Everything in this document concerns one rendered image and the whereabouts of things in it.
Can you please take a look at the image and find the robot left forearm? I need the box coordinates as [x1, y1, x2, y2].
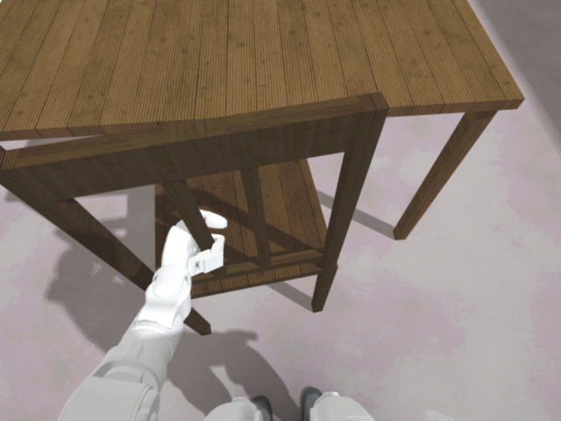
[58, 265, 191, 421]

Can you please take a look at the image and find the chair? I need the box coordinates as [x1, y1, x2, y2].
[0, 92, 389, 336]

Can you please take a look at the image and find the robot left hand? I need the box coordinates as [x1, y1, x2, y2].
[161, 210, 227, 276]

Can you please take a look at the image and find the left robot upper arm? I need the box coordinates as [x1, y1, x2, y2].
[62, 376, 160, 421]

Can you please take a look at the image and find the left robot foot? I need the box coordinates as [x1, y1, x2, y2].
[251, 396, 273, 421]

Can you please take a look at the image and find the table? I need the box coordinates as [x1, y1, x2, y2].
[0, 0, 525, 240]

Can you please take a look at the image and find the left robot shin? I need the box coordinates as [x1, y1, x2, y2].
[232, 397, 257, 407]

